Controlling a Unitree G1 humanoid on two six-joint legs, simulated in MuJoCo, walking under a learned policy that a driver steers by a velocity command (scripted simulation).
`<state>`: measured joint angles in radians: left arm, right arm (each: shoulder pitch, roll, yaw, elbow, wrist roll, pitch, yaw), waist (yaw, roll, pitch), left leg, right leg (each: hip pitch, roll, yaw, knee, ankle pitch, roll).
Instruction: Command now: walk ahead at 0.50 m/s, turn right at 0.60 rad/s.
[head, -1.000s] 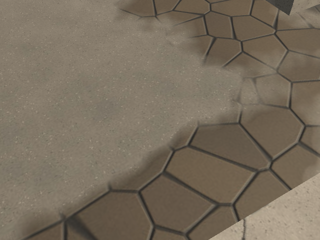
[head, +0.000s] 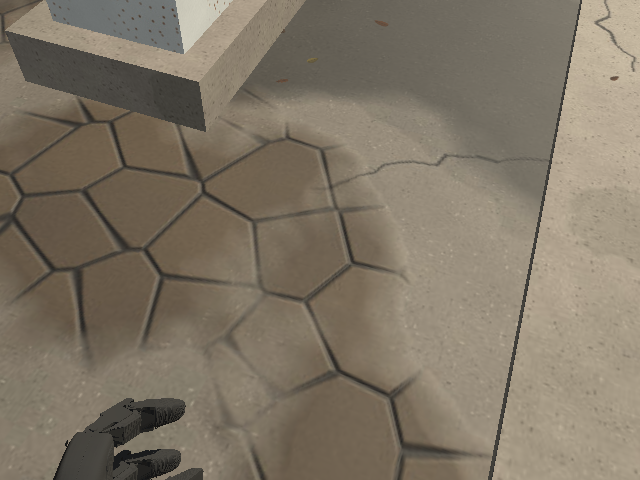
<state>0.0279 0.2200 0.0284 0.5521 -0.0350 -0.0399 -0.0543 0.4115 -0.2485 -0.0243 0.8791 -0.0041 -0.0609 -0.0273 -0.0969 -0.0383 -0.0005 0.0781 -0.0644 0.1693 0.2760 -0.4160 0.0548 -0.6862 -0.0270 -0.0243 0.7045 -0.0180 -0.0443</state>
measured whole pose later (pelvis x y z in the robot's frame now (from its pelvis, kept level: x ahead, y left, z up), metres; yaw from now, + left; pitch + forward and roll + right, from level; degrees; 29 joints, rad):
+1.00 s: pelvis +0.54 -0.06 +0.00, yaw -9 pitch +3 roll +0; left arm 0.02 0.24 0.03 0.63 0.00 -0.12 -0.02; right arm 0.47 -0.28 -0.06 0.81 0.02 -0.04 -0.01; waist -0.11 0.00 0.00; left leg -0.10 -0.04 -0.15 0.50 -0.43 0.02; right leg -0.43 0.01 0.05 0.47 -0.08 0.01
